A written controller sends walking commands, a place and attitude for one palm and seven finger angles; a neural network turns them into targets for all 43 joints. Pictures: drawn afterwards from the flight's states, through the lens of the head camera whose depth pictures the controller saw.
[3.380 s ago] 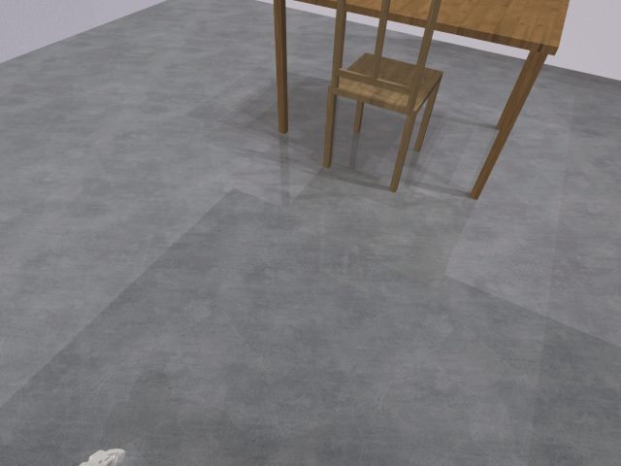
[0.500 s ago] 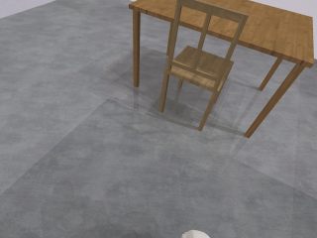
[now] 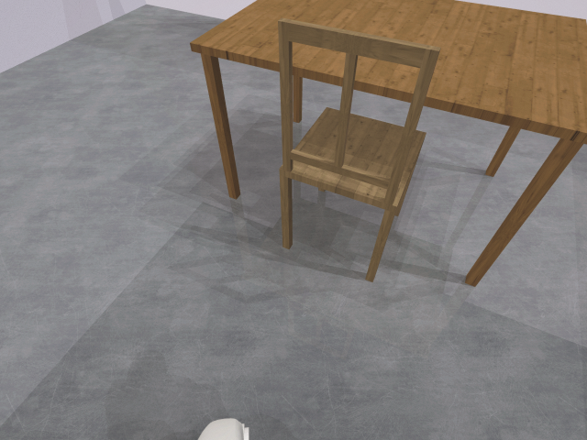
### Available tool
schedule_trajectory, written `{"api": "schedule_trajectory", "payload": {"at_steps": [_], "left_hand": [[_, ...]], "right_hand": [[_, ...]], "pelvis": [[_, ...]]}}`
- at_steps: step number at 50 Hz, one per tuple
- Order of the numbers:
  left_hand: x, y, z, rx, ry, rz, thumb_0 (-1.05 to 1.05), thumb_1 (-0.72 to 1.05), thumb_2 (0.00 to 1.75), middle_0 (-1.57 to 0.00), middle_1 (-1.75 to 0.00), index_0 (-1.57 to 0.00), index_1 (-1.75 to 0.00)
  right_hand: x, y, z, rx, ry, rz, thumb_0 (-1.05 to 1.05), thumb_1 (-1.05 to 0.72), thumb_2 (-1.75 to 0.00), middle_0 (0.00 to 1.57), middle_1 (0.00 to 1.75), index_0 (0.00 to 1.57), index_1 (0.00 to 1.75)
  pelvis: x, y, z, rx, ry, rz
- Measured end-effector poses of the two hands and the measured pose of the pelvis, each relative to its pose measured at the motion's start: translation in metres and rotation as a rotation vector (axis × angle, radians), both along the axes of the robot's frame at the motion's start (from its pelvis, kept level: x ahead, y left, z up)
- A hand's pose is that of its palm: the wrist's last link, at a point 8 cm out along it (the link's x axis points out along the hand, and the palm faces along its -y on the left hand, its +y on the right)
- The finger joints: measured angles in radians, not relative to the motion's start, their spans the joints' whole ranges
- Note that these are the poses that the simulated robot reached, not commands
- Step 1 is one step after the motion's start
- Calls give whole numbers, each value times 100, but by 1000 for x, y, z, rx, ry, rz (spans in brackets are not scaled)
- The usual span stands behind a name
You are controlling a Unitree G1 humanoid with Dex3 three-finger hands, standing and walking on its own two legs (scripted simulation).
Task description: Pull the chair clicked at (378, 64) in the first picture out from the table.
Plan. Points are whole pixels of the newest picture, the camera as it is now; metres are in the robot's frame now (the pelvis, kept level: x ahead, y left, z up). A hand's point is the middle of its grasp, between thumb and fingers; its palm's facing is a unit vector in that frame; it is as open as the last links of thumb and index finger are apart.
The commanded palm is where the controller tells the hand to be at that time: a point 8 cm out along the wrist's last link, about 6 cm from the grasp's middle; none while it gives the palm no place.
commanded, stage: walk to a spot facing it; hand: left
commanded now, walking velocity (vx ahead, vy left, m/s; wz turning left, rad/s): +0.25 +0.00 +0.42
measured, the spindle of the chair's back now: (344, 116) +0.90 -0.11 -0.07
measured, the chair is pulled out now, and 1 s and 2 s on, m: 0.00 0.00 0.00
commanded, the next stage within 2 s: turn to face it in 0.04 s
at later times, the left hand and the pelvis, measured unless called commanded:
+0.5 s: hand out of the picture +0.16 +0.24 -0.18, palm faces +0.02 -0.99 -0.16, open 7.4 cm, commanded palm none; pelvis +0.15 +0.07 +0.00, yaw -5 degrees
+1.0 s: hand (191, 341) +0.31 +0.20 -0.16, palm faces -0.25 -0.94 -0.22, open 7.4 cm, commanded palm none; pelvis +0.18 +0.04 +0.00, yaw -17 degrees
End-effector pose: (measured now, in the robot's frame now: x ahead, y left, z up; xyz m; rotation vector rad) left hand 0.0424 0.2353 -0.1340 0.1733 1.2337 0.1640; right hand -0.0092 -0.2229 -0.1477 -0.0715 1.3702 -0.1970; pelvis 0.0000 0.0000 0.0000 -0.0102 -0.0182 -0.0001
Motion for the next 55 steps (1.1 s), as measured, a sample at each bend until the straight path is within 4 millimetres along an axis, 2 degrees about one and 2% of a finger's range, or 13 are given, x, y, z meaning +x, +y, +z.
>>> {"api": "schedule_trajectory", "payload": {"at_steps": [6,11,14,17,21,24,27,32,36,39,44,49,55], "left_hand": [[-5,1,-4,-40,96,76,0,92,90,-20,-30,-20,-30],[-4,4,-20,-97,175,158,0,91,90,-20,-30,-20,-30],[-1,10,-34,-131,253,177,0,91,90,-20,-30,-20,-30],[13,20,-34,-138,311,152,0,91,90,-20,-30,-20,-30],[54,41,-27,-114,297,85,0,91,90,-20,-30,-20,-30],[97,56,-21,-80,233,40,0,91,90,-20,-30,-20,-30],[142,65,-14,-40,144,0,0,91,90,-20,-30,-20,-30],[212,63,1,28,4,-96,0,91,90,-20,-30,-19,-30],[251,48,6,84,-88,-175,0,91,90,-20,-30,-19,-30],[262,36,13,90,-106,-206,0,91,90,-20,-30,-20,-30],[267,22,15,64,-65,-251,0,91,90,-20,-30,-20,-30],[273,16,4,7,-40,-290,0,90,90,-20,-30,-20,-30],[281,27,-20,-56,-3,-307,0,90,90,-21,-30,-20,-30]], "right_hand": [[119,-1,14,-31,-141,91,0,-93,-90,19,30,20,30],[201,25,17,-47,-175,201,0,-92,-90,19,30,20,30],[241,48,13,-65,-212,231,0,-92,-90,19,30,20,30],[259,67,17,-62,-240,214,0,-91,-90,19,30,20,30],[260,76,24,-58,-265,118,-1,-92,-90,20,30,20,30],[259,67,28,-77,-271,69,-3,-94,-90,20,30,21,30],[248,55,26,-85,-240,30,-3,-94,-90,20,30,21,30],[217,31,8,-70,-177,-61,-2,-92,-90,20,30,21,30],[190,9,-17,-48,-126,-127,-1,-92,-90,20,30,20,30],[175,2,-19,-46,-73,-156,0,-91,-90,19,30,20,30],[163,1,-2,-57,-61,-196,0,-91,-90,19,30,20,30],[157,10,9,-88,-61,-228,0,-91,-90,19,30,20,30],[152,36,17,-139,-76,-256,0,-91,-90,19,30,20,30]], "pelvis": [[51,11,3,-18,10,46],[95,31,-4,-36,12,78],[121,49,-14,-37,14,59],[135,59,-12,-27,8,13],[147,65,-4,-31,5,-42],[152,67,0,-29,8,-73],[157,65,1,-21,9,-102],[163,54,-5,1,2,-156],[168,38,-19,25,3,-193],[168,35,-16,15,4,-210],[172,33,-4,21,19,-251],[177,40,-2,9,26,-284],[182,60,-9,-7,22,-326]]}}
